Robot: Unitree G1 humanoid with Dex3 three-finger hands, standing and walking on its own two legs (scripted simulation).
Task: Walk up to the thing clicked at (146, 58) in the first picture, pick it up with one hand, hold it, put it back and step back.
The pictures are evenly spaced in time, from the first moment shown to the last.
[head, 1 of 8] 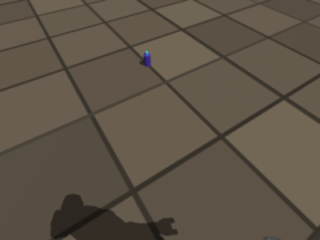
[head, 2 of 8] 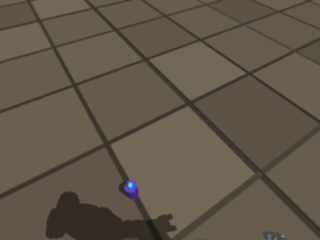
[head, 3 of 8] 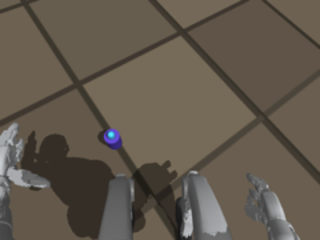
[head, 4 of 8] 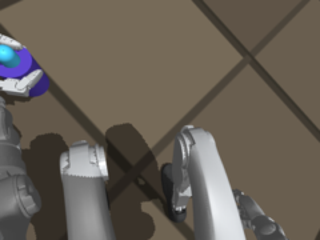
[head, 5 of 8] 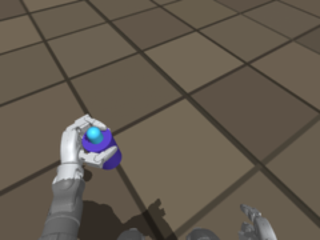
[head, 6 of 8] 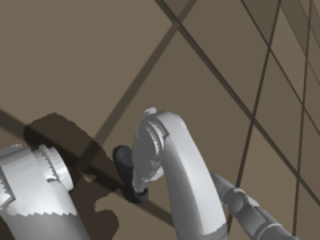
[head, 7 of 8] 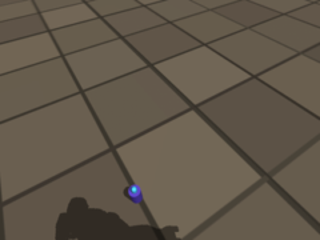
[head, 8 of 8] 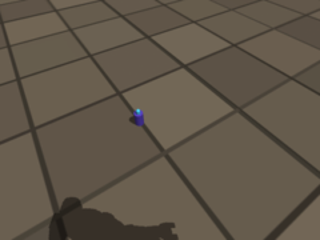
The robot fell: no
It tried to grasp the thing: yes
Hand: left
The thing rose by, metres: 0.68
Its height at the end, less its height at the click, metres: +0.00
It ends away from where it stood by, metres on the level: 0.01
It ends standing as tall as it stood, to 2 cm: yes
